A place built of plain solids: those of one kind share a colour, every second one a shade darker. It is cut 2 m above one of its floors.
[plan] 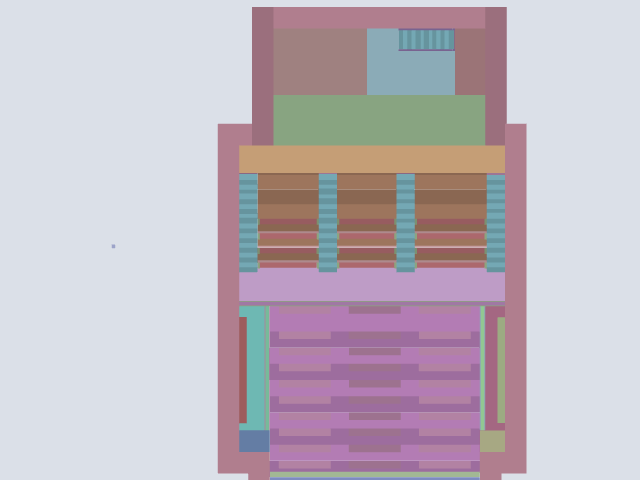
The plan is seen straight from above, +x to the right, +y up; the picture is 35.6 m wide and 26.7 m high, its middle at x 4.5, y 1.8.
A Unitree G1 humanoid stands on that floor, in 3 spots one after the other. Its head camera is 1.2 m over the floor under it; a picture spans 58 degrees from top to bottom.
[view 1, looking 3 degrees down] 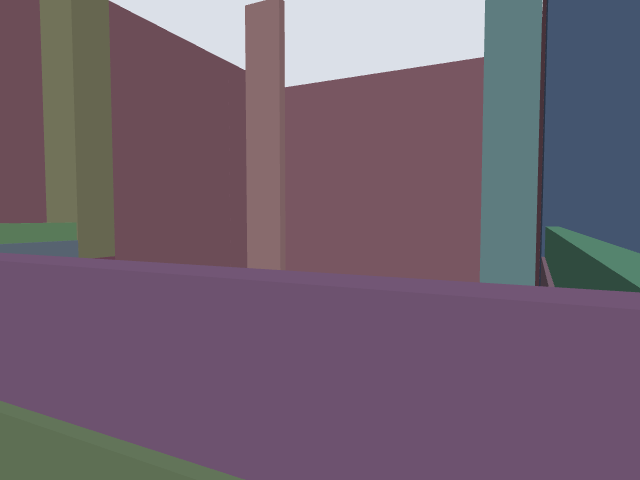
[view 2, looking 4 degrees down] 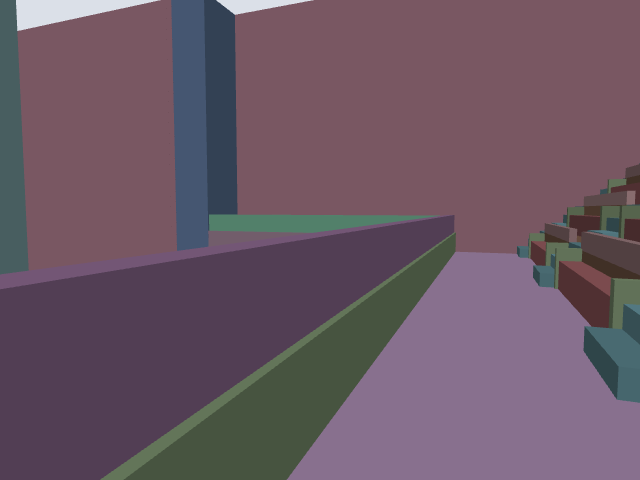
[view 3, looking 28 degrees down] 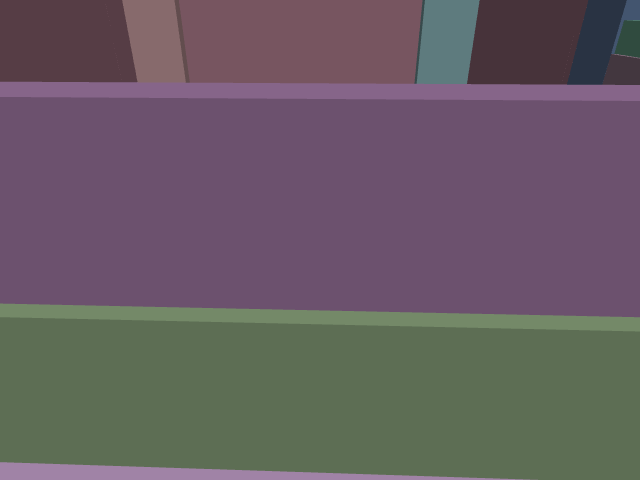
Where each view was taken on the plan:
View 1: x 1.87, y -0.79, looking -64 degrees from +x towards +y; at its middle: wall_plaster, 21.17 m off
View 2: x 12.93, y -0.79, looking -159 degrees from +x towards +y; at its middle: rail_front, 2.38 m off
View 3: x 6.29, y -0.79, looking -88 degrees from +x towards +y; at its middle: rail_front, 0.96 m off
